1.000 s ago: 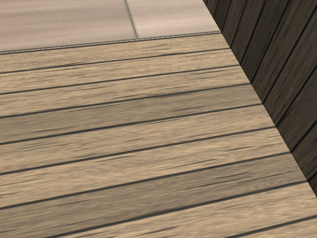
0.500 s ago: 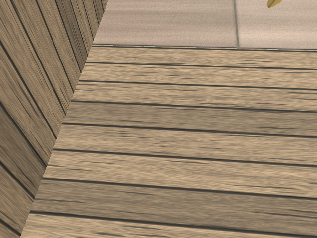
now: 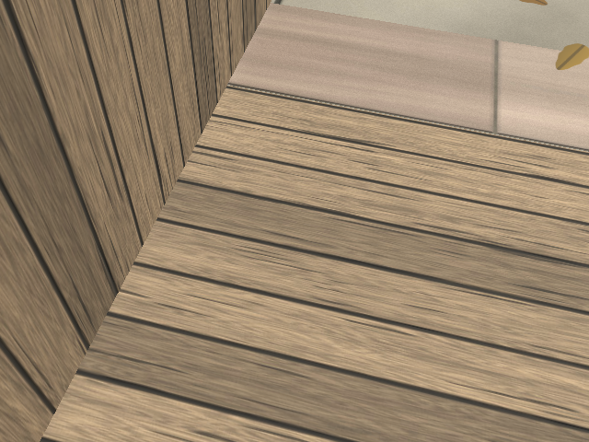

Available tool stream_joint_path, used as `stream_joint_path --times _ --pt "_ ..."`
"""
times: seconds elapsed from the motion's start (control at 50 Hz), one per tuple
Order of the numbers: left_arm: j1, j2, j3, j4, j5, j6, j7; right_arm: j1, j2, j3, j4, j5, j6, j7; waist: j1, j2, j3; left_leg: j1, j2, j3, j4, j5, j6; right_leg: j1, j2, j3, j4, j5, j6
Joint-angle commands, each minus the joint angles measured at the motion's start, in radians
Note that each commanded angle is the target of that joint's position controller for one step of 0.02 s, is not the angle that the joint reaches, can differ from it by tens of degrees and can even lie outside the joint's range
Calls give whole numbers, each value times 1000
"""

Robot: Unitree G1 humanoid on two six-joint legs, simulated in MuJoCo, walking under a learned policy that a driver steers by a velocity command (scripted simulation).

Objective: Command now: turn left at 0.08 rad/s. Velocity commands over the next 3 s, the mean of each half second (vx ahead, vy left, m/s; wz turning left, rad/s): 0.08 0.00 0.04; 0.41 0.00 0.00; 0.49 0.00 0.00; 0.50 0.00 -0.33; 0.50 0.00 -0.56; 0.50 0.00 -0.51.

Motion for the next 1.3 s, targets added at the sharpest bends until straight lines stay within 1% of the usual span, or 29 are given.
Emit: stream_joint_path --times 0.02,0.06,0.1,0.14,0.28,0.34,0.4,0.5,0.54,0.56,0.58,0.6,0.62,0.64,0.68,0.72,0.78,0.86,0.9,0.94,0.96,0.98,1.0,1.02,1.04,1.08,1.12,1.22,1.3 --pt "4 64 6 -38 -1 -13 0 -16 -152 -36 -23 3 -11 -2 -16 163 -96 70 252 -208 -95 351 169 57 0 -5 -164 68 -12" --pt "44 64 1 -14 14 -19 -4 -19 -134 -27 0 13 -15 4 21 125 -78 8 210 -189 -89 215 109 187 4 -8 -408 325 -45" --pt "38 177 20 -11 16 -22 1 45 -145 -31 22 -13 -27 14 -45 -21 -93 -38 110 -116 -64 71 22 261 -76 58 -345 556 -101" --pt "7 110 8 4 6 -32 -16 -12 -151 -31 36 -8 -19 6 -15 -19 -65 50 68 -65 -43 59 -22 134 -40 49 -369 347 -131" --pt "22 84 -9 60 9 -45 -10 4 -137 -29 95 4 1 -8 -10 10 -52 51 77 -64 -37 156 -14 140 -9 24 -379 349 -98" --pt "41 93 -3 71 -6 -36 -1 30 -146 -36 122 19 3 -11 -8 17 -22 -24 34 -31 -2 -288 6 89 20 19 -366 -96 -145" --pt "57 95 -4 54 -16 -60 0 34 -135 -34 120 29 -31 -9 -3 6 90 -162 49 -65 31 -433 34 20 -31 123 -394 -301 -207" --pt "106 151 18 57 -29 -95 -14 37 -102 -27 107 44 -108 22 -19 -130 74 -210 34 17 166 -197 40 121 -220 402 -510 -174 -325" --pt "-14 114 8 5 -29 -96 -22 194 -139 -41 173 44 -118 29 -103 -74 44 27 39 -23 21 -131 65 5 -123 233 -371 119 -257" --pt "-87 75 -2 -43 -22 -110 -27 324 -215 -67 224 45 -120 27 -140 97 5 232 126 -218 -58 -33 109 -155 13 47 -113 314 -180" --pt "-86 50 -9 -74 -4 -134 -32 455 -287 -91 257 43 -117 34 -172 312 -55 487 302 -517 -139 145 196 -408 105 -48 199 155 -115" --pt "-59 65 -5 -67 -14 -146 -39 432 -205 -63 245 21 -120 38 -140 255 -52 509 387 -593 -142 296 245 -535 90 29 377 -138 -117" --pt "-42 62 -6 -64 -41 -145 -47 390 -160 -50 230 11 -122 40 -105 169 -19 501 387 -522 -120 343 241 -597 41 68 475 -126 -140" --pt "-58 47 -11 -73 -48 -142 -52 374 -142 -44 221 13 -121 40 -95 121 -5 501 371 -443 -132 356 223 -651 5 53 498 -65 -154" --pt "-113 27 -12 -102 -29 -135 -62 362 -111 -27 224 23 -107 36 -79 90 32 436 330 -315 -192 386 173 -657 -53 13 409 55 -150" --pt "-137 -9 -26 -129 -18 -128 -80 343 -107 -21 213 25 -91 22 -69 116 41 321 281 -228 -257 372 159 -561 -51 -35 279 151 -113" --pt "-239 -48 -50 -183 -13 -125 -88 316 -160 -28 189 24 -92 -4 -76 124 64 119 218 -112 -334 317 133 -322 4 -87 -29 350 -82" --pt "-261 29 -27 -212 -26 -116 -80 350 -185 -43 200 39 -105 -2 -48 155 72 180 274 -95 -338 369 99 -196 44 -60 -205 450 -125" --pt "-170 75 -2 -195 -24 -114 -74 336 -196 -49 196 28 -97 1 14 182 -9 258 285 -66 -192 687 66 -80 76 -69 -208 411 -169" --pt "127 132 39 -107 -27 -102 -59 329 -178 -43 183 12 -80 0 157 173 -180 130 226 -16 184 790 20 302 82 -66 -183 368 -226" --pt "269 207 58 -72 -8 -94 -49 387 -97 -19 155 -3 -83 2 157 -21 -314 -153 128 19 549 392 -8 611 -140 245 -196 231 -308" --pt "284 209 48 -59 7 -99 -65 511 22 12 168 23 -106 12 85 -274 -459 -370 -29 -100 843 -335 -26 744 -323 753 -426 -26 -440" --pt "195 124 27 -73 -9 -106 -67 402 -122 -23 152 51 -123 17 88 -177 -300 -468 23 -154 951 -306 -9 607 -291 753 -520 -107 -388" --pt "102 92 18 -87 -15 -113 -66 293 -168 -36 118 66 -131 18 67 -100 -146 -495 78 -111 932 -202 8 431 -264 569 -533 -29 -353" --pt "30 80 14 -95 -6 -121 -68 250 -160 -35 110 55 -133 9 31 -1 -93 -437 133 -92 873 -106 10 278 -229 444 -553 117 -338" --pt "-23 42 4 -90 18 -133 -73 271 -133 -42 118 35 -111 2 -36 -23 -73 -317 189 -96 796 -37 5 116 -164 286 -597 267 -326" --pt "-14 36 1 -70 10 -143 -74 283 -105 -41 117 31 -87 0 -57 -32 -59 -290 200 -80 733 -32 -9 55 -145 219 -640 300 -344" --pt "65 87 13 -37 2 -131 -48 96 -98 -39 42 14 -87 3 -14 8 9 -426 208 -55 427 174 -62 94 -131 141 -693 297 -353" --pt "138 121 20 -11 -9 -118 -36 -46 -82 -25 4 24 -104 19 46 12 21 -377 159 -3 190 309 -73 147 -115 77 -682 323 -323"
Next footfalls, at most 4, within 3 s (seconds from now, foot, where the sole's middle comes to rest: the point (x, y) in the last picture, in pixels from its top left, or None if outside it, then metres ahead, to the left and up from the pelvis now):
0.08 right None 0.03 -0.15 -0.78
0.94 right None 0.41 -0.15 -0.78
1.48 left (267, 356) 0.68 0.08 -0.78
2.02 right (378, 268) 0.95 -0.22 -0.78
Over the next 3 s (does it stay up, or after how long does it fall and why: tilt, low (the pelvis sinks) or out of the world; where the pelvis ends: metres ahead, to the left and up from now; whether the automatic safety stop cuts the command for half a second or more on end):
stays up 1.29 -0.34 -0.02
